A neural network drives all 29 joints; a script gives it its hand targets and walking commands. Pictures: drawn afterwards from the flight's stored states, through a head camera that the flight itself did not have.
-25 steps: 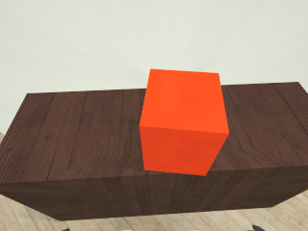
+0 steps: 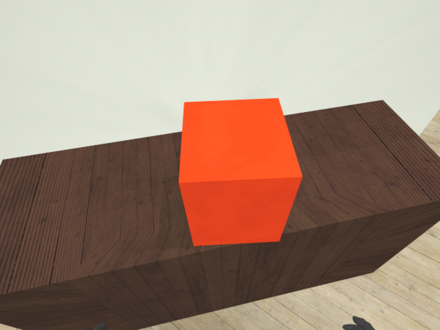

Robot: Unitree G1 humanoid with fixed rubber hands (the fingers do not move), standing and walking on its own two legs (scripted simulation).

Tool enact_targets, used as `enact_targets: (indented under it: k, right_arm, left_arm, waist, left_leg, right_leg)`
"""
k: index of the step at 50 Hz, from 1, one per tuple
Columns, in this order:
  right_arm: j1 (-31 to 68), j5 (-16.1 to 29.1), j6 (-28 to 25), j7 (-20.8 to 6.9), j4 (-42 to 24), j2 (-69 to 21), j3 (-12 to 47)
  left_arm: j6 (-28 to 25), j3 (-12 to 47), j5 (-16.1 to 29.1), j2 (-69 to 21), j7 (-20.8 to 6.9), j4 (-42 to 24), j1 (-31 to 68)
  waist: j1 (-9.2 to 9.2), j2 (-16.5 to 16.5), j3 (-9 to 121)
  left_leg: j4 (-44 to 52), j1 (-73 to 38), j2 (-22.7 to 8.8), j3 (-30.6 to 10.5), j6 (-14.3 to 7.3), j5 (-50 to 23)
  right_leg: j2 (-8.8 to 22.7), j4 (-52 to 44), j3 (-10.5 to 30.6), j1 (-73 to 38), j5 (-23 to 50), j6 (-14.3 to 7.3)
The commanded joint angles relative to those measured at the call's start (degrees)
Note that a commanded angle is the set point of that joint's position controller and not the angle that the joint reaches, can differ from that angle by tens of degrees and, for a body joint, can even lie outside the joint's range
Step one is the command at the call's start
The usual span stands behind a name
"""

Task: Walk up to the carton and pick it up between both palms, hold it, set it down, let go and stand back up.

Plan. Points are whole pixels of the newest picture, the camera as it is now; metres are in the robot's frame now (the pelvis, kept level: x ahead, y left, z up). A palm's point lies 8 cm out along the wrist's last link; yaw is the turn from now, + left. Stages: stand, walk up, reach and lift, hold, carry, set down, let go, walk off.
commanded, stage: walk up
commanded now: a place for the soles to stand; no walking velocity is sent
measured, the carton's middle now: (234, 175) +0.42 -0.01 +0.00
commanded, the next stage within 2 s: reach and lift in 0.64 s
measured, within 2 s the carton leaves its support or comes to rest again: neither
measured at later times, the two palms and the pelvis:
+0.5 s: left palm out of the picture +0.12 +0.26 -0.09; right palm out of the picture +0.07 -0.28 -0.11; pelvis +0.00 +0.00 +0.00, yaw -5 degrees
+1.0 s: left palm (125, 296) +0.20 +0.20 -0.08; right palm (391, 326) +0.15 -0.29 -0.08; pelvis +0.01 -0.02 +0.00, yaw +0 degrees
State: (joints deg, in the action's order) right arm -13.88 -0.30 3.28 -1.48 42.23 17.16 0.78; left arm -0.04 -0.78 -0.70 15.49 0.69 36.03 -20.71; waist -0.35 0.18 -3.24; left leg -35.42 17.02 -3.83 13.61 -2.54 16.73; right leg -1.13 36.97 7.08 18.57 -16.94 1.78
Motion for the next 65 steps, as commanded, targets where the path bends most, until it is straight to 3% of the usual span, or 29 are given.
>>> enact_targets:
  k: [1,5,7,10,12,15,17,21,23,26,29,31,32,33,34,35,36,37,38,40,42,45,49,55,57,65]
  right_arm:
    - [1.33,-0.28,-1.04,0.37,-6.09,9.37,-2.93]
    - [-0.83,-0.57,-0.94,0.32,-6.14,8.63,-2.84]
    - [-1.56,-0.73,-1.06,0.40,-6.09,8.74,-3.03]
    - [-2.16,-0.63,-1.63,0.65,-5.82,9.87,-3.15]
    - [-0.89,-0.43,-1.68,0.90,-5.74,11.16,-3.27]
    - [1.99,-0.05,-1.34,0.94,-6.21,11.33,-2.96]
    - [1.47,0.17,-0.91,0.72,-6.36,10.81,-2.55]
    - [-1.72,-0.20,-0.20,0.36,-6.47,9.58,-2.70]
    - [-3.50,-0.39,-0.49,0.34,-6.18,8.85,-2.60]
    - [-4.10,-0.31,-1.72,0.69,-5.59,9.96,-2.98]
    - [-1.93,0.00,-1.93,1.04,-5.60,11.29,-3.18]
    - [-0.44,0.26,-1.70,1.05,-6.10,11.23,-3.00]
    - [0.02,0.29,-1.46,0.98,-6.26,11.24,-2.94]
    - [22.18,-5.43,-10.39,-1.71,4.68,7.16,-10.52]
    - [17.07,-4.75,-12.80,-3.80,5.56,11.66,-10.89]
    - [15.04,-4.51,-14.04,-4.12,4.90,10.88,-11.98]
    - [13.65,-4.77,-14.40,-3.79,2.72,9.96,-12.81]
    - [12.16,-4.15,-14.24,-2.98,0.01,8.72,-13.36]
    - [10.05,-3.31,-13.83,-2.06,-2.39,7.89,-13.60]
    - [7.01,-1.88,-12.78,-1.23,-3.77,7.42,-13.16]
    - [4.95,-0.06,-11.57,-1.58,-3.84,7.69,-11.71]
    - [4.63,-0.36,-12.01,-1.23,-5.11,6.26,-10.00]
    - [5.15,-0.64,-12.28,0.60,-5.93,1.73,-7.44]
    - [3.67,0.27,-13.22,1.76,-8.68,-1.59,-5.06]
    - [4.04,-0.35,-14.36,2.20,-10.37,-2.38,-5.06]
    - [3.68,-0.87,-18.70,2.56,-12.97,-4.26,-5.02]
  left_arm:
    - [-1.57,-4.17,-0.04,10.56,0.78,-5.33,-1.42]
    - [-1.47,-4.34,-0.04,11.84,0.89,-5.55,-0.21]
    - [-1.31,-4.21,0.01,11.73,0.90,-5.35,0.37]
    - [-1.02,-3.60,0.02,10.12,0.76,-5.48,1.13]
    - [-0.80,-3.46,0.02,8.81,0.70,-5.23,-0.42]
    - [-0.66,-3.44,0.04,8.08,0.63,-4.80,-2.04]
    - [-0.89,-3.96,0.03,9.40,0.70,-4.83,-1.69]
    - [-1.07,-4.71,0.21,13.42,0.87,-5.02,0.75]
    - [-0.97,-4.37,0.12,13.00,1.07,-4.92,2.74]
    - [-0.75,-3.39,0.13,10.42,0.84,-4.98,4.04]
    - [-0.57,-3.02,0.22,8.32,0.55,-4.33,2.10]
    - [-0.50,-3.04,0.21,8.00,0.50,-4.26,1.36]
    - [-0.54,-3.16,0.34,8.31,0.50,-4.12,1.12]
    - [10.41,0.22,-0.83,7.11,1.58,1.16,28.00]
    - [14.74,0.09,-2.05,4.67,2.80,-0.47,24.61]
    - [16.84,-0.38,-2.31,6.09,2.18,-3.31,25.50]
    - [18.53,-0.29,-1.65,6.97,1.48,-6.55,26.68]
    - [20.19,-0.19,-1.15,7.37,0.92,-9.93,27.31]
    - [21.45,-0.66,-1.35,7.96,0.51,-14.18,26.55]
    - [22.66,-1.16,-1.86,7.53,0.35,-18.44,22.86]
    - [22.33,-2.78,-3.20,7.43,0.86,-19.46,19.76]
    - [19.62,-4.53,-3.08,8.36,1.08,-17.56,18.30]
    - [17.10,-5.00,-2.87,9.22,0.33,-14.26,20.92]
    - [12.42,-5.23,-1.08,8.72,-0.60,-16.04,22.28]
    - [10.14,-4.96,0.27,8.93,-0.88,-15.37,22.30]
    - [1.28,-4.02,3.59,8.51,-0.53,-13.15,20.18]
  waist:
    - [-0.35,-1.28,3.20]
    - [-1.17,-4.95,3.96]
    - [-1.24,-5.20,3.61]
    - [-1.35,-2.81,4.06]
    - [-0.43,0.69,4.09]
    - [0.96,4.09,2.43]
    - [0.68,2.39,2.43]
    - [-0.95,-4.54,3.62]
    - [-1.72,-6.04,3.50]
    - [-1.79,-5.15,4.88]
    - [-0.25,-0.86,4.03]
    - [0.22,1.02,3.18]
    - [0.31,2.08,2.49]
    - [1.25,6.78,-4.15]
    - [1.25,8.33,-7.96]
    - [0.26,3.93,-3.28]
    - [-0.81,-1.15,1.76]
    - [-1.42,-4.01,6.38]
    - [-1.60,-5.32,11.09]
    - [-1.69,-4.15,14.53]
    - [-1.14,-0.90,15.07]
    - [-1.28,-1.96,11.54]
    - [-1.46,-2.41,3.67]
    - [-2.13,0.00,4.27]
    - [-2.47,-1.48,5.22]
    - [-0.61,-2.47,7.58]
  left_leg:
    - [7.57,-3.81,-6.91,-10.16,-2.72,4.50]
    - [2.70,-7.72,-3.65,-10.24,-1.08,1.18]
    - [2.97,-8.74,-3.36,-10.92,-0.89,1.65]
    - [7.19,-9.05,-6.42,-12.40,-2.31,0.08]
    - [10.98,-4.87,-10.86,-12.86,-5.05,1.02]
    - [12.11,1.19,-13.57,-10.89,-6.83,1.03]
    - [9.47,1.90,-11.17,-9.09,-5.16,1.24]
    - [-0.42,-6.42,-3.03,-8.84,-0.33,1.94]
    - [1.00,-7.80,-2.29,-10.48,0.05,3.23]
    - [6.29,-10.74,-5.31,-12.53,-1.32,-0.79]
    - [11.03,-4.67,-10.60,-12.64,-4.45,-1.41]
    - [11.67,-1.12,-11.66,-11.30,-5.36,-0.70]
    - [11.50,0.02,-11.17,-10.47,-5.22,-0.16]
    - [7.48,19.17,-4.82,-11.20,1.52,14.66]
    - [9.76,21.91,-6.20,-11.62,1.24,24.11]
    - [4.80,16.21,-4.10,-8.55,2.40,15.05]
    - [0.46,5.84,-2.35,-7.97,3.02,10.90]
    - [-2.73,-3.03,-1.50,-8.25,3.25,9.12]
    - [-3.86,-9.50,-1.32,-8.41,3.25,6.73]
    - [-2.98,-12.55,-0.96,-8.63,3.65,0.54]
    - [0.16,-10.24,-0.78,-8.87,4.00,-1.77]
    - [1.18,-9.58,1.12,-7.89,3.80,-5.84]
    - [4.31,-8.26,2.86,-6.62,2.94,0.74]
    - [7.69,-13.67,3.69,-6.86,3.29,-4.66]
    - [8.55,-14.79,3.96,-7.06,2.85,-5.29]
    - [12.80,-17.01,3.57,-7.55,2.43,-8.53]
  right_leg:
    - [3.69,-5.62,6.61,4.42,3.67,-4.96]
    - [6.05,-10.37,13.91,8.64,1.19,-7.10]
    - [5.96,-10.96,14.66,10.11,-0.05,-7.22]
    - [2.89,-6.20,9.31,9.11,2.59,-5.09]
    - [0.12,0.89,3.09,4.69,3.69,-3.64]
    - [0.01,3.38,0.16,0.00,1.25,-3.31]
    - [1.54,0.17,3.14,-0.41,4.33,-4.18]
    - [6.90,-10.86,17.56,8.74,2.66,-8.22]
    - [7.57,-12.32,19.42,9.49,0.74,-8.86]
    - [3.63,-8.63,12.03,8.95,2.78,-5.55]
    - [0.07,-0.06,3.38,2.95,5.59,-3.37]
    - [-0.07,1.37,2.04,0.34,5.02,-3.23]
    - [0.34,1.02,2.52,-0.05,5.32,-3.41]
    - [-1.02,4.22,-10.09,3.03,-6.69,-6.75]
    - [-2.18,7.78,-11.71,-1.09,-4.51,-6.66]
    - [-0.15,6.71,-11.38,1.51,-3.33,-7.39]
    - [1.46,3.87,-9.94,7.48,-3.03,-7.42]
    - [2.55,0.97,-8.86,11.44,-1.74,-7.12]
    - [2.62,-0.88,-8.62,11.39,1.36,-6.28]
    - [1.02,-0.33,-9.84,7.70,8.78,-5.16]
    - [-0.49,-0.57,-10.02,1.05,9.10,-5.04]
    - [0.05,-2.90,-8.63,-0.17,13.09,-4.34]
    - [2.34,-7.69,-6.17,-0.32,8.92,-3.35]
    - [2.92,-11.79,-5.55,-2.66,14.50,-2.31]
    - [2.98,-12.80,-5.64,-2.90,15.71,-1.74]
    - [2.03,-16.18,-6.08,-5.26,14.86,-1.62]
